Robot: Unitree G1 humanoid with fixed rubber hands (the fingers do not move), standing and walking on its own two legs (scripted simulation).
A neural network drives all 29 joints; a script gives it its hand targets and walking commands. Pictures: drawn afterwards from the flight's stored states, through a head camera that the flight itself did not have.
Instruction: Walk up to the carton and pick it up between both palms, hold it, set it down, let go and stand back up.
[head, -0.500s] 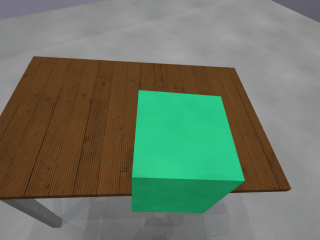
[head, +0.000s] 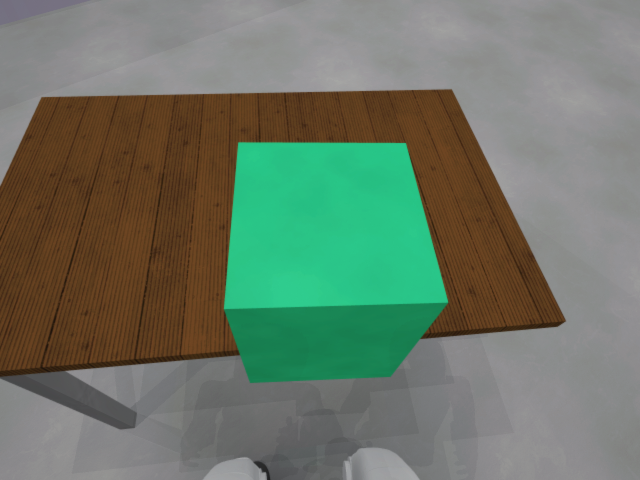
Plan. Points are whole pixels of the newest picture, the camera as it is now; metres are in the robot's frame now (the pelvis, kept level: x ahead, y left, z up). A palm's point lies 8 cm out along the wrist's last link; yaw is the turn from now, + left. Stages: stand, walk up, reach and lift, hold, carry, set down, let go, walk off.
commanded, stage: walk up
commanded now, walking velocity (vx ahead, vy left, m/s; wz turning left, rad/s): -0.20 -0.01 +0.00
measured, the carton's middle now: (322, 271) +0.35 +0.00 +0.02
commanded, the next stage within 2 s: none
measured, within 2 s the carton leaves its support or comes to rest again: neither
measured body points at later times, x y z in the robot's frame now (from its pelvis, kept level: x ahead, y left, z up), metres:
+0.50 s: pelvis -0.06 -0.07 +0.00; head -0.06 -0.06 +0.45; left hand -0.02 +0.15 -0.15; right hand -0.05 -0.29 -0.15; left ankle -0.11 +0.05 -0.73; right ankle -0.05 -0.15 -0.73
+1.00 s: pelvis -0.09 -0.06 +0.01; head -0.08 -0.06 +0.46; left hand -0.11 +0.14 -0.16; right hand -0.11 -0.26 -0.15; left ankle -0.11 +0.05 -0.73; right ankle -0.05 -0.15 -0.73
